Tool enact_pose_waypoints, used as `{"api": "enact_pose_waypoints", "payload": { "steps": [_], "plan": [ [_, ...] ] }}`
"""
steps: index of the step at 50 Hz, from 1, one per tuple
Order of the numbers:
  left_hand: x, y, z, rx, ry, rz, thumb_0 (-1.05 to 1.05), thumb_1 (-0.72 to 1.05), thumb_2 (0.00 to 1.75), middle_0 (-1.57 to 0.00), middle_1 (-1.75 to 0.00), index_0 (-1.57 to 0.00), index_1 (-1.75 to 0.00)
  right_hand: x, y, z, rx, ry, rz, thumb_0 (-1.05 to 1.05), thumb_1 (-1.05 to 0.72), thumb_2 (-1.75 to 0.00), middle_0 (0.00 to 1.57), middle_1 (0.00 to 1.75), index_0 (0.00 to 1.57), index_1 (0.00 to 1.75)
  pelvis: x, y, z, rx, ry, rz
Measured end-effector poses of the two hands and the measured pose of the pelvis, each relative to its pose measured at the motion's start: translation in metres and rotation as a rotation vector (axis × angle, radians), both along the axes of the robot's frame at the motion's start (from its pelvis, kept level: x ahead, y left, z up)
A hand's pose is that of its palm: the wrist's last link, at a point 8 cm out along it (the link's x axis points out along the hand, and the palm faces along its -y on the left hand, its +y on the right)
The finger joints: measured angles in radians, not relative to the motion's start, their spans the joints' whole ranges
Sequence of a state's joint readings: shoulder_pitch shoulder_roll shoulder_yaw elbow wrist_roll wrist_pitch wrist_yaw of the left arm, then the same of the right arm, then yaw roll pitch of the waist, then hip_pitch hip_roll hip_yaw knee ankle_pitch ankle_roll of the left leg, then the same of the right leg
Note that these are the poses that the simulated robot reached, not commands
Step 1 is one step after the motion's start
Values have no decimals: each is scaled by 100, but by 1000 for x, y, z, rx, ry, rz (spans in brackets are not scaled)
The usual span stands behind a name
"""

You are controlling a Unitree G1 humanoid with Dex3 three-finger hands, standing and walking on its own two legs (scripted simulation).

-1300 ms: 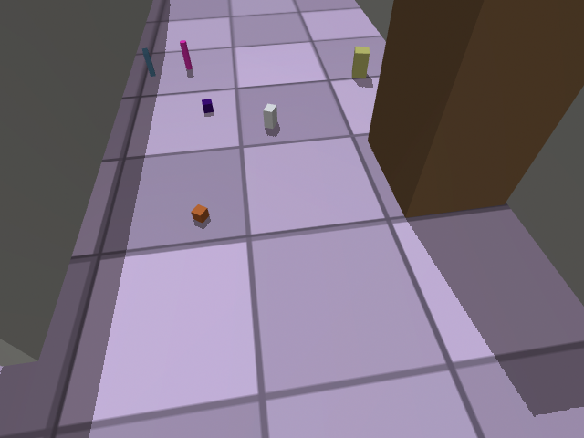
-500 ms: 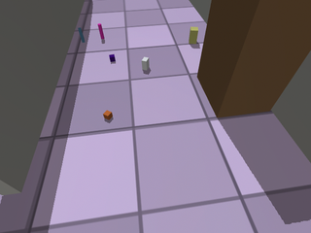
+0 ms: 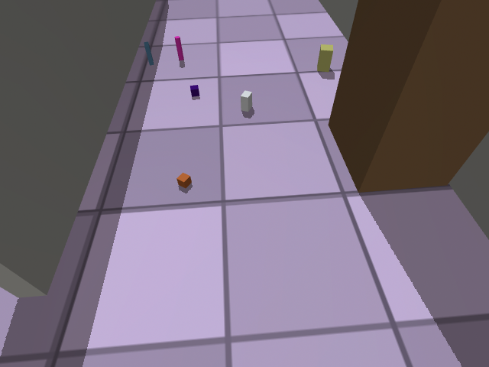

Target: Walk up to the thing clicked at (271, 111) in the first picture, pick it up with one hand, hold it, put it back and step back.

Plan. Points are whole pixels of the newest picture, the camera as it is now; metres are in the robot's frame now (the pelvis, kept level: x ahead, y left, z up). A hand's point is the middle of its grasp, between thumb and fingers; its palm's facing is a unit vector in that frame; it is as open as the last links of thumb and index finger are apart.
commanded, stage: walk up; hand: left
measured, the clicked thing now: (246, 101) +1.86 +0.13 -0.72
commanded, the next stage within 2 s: none
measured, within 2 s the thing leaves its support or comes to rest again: neither
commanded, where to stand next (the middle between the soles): +1.52 -0.04 m, yaw -1 degrees
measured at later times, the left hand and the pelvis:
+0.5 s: hand (111, 270) +0.32 +0.34 -0.14, palm faces -0.11 -0.94 -0.31, open 7.4 cm; pelvis +0.22 +0.07 +0.00, yaw -2 degrees
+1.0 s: hand (157, 180) +0.59 +0.30 -0.14, palm faces -0.07 -0.94 -0.34, open 7.4 cm; pelvis +0.53 +0.04 +0.00, yaw -3 degrees
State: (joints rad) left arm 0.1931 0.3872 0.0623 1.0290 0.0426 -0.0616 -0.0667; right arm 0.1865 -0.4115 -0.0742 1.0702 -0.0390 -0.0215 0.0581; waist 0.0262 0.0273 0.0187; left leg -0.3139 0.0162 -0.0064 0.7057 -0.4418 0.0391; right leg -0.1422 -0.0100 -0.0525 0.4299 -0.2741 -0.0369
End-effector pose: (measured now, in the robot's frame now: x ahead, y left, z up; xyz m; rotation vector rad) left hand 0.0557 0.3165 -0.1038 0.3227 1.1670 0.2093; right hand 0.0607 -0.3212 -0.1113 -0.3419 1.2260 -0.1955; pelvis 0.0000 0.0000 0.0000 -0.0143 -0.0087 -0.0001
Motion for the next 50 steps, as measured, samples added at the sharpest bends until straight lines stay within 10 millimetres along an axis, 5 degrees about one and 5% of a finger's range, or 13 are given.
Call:
{"api": "enact_pose_waypoints", "payload": {
  "steps": [6, 11, 21, 31, 37, 43, 50],
  "plan": [
    [-11, 44, -2, 25, 93, 62, 0, 90, 90, -20, -30, -21, -30, 66, 15, 18, -23, -53, 59, 1, -90, -89, 20, 30, 20, 30, 41, 24, 0, -9, -13, 6],
    [24, 83, -27, 22, 128, 67, 0, 91, 90, -20, -30, -20, -30, 124, 40, 22, -75, -142, 71, 1, -90, -89, 20, 30, 20, 30, 86, 53, -17, 18, -26, 1],
    [194, 75, -9, -54, -23, -77, 1, 91, 90, -20, -30, -20, -30, 148, 72, 28, -38, -105, -35, 0, -90, -89, 21, 30, 20, 30, 176, 73, 2, 24, -40, -20],
    [373, 49, -1, -12, -64, -168, 0, 91, 90, -20, -30, -20, -30, 216, 56, -11, 12, 31, -103, 1, -90, -89, 21, 30, 20, 30, 302, 53, -15, 41, -11, -35],
    [475, 11, 0, -5, -172, -164, 0, 91, 90, -20, -30, -20, -30, 303, 36, -32, 22, 75, -90, 1, -90, -89, 21, 30, 20, 30, 380, 28, -25, 3, -13, -40],
    [501, 3, 13, -19, -147, -101, 0, 91, 90, -20, -30, -21, -30, 429, 28, -2, 22, -78, -16, 1, -90, -89, 21, 30, 20, 30, 447, 25, -3, 19, -30, -53],
    [530, 32, -2, -15, -26, -75, 0, 90, 90, -20, -30, -21, -30, 552, 31, 20, -13, -179, 45, 1, -90, -89, 20, 30, 20, 30, 527, 36, -5, -31, -19, -46]
  ]
}}
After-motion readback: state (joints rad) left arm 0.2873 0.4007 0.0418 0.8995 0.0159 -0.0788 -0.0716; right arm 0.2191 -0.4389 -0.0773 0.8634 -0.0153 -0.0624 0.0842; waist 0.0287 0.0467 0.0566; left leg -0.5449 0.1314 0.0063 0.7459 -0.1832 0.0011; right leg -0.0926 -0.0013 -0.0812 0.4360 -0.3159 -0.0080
